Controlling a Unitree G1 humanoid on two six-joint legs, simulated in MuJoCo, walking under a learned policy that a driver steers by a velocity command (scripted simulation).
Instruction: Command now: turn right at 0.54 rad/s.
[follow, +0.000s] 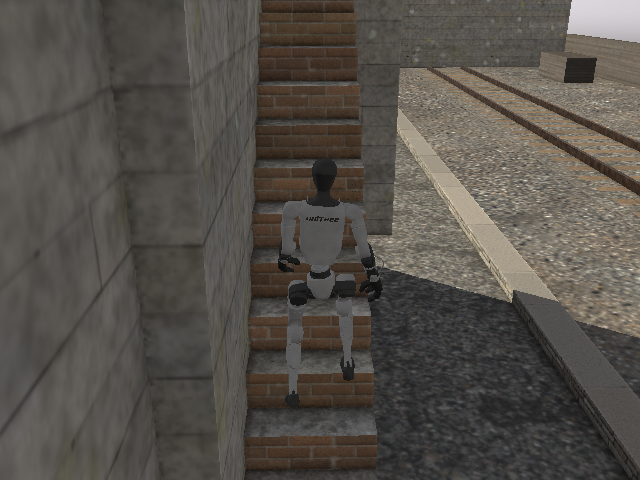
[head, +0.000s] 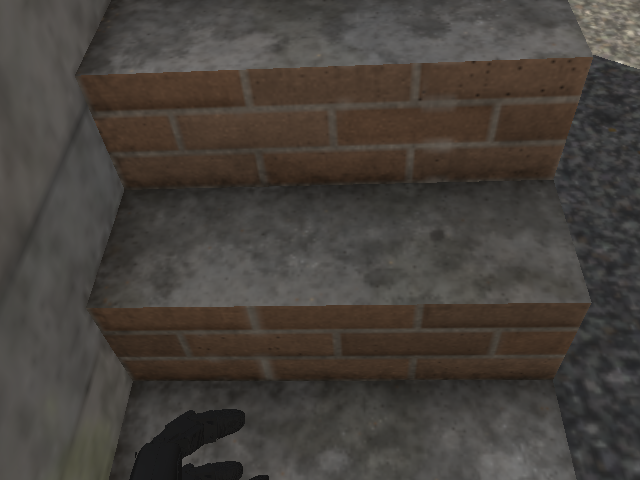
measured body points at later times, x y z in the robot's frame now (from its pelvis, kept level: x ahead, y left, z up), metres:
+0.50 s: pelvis -0.01 +0.08 -0.07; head +0.03 +0.13 +0.38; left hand +0.31 +0.24 -0.10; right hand +0.02 -0.15 -0.17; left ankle -0.18 +0.19 -0.81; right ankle -0.02 -0.07 -0.53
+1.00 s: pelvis +0.07 +0.15 +0.11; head +0.06 +0.26 +0.55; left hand +0.41 +0.25 +0.07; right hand +0.04 -0.11 +0.03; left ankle +0.16 +0.25 -0.59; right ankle +0.04 -0.05 -0.42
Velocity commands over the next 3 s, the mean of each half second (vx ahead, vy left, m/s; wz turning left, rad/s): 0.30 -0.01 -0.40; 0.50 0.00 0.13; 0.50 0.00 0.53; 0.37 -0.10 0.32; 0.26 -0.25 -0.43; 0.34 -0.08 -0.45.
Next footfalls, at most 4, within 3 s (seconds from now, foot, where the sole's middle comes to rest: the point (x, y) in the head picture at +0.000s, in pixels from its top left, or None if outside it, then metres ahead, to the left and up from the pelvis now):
0.44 left None -0.14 0.18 -0.85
0.60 right None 0.04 -0.01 -0.63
0.86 left None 0.20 0.23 -0.63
1.38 right None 0.18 -0.12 -0.63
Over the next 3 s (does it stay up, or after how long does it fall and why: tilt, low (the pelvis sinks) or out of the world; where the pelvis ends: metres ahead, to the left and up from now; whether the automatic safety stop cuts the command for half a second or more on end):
stays up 0.49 -0.03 0.50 its command is cut before an obstacle after 1.8 s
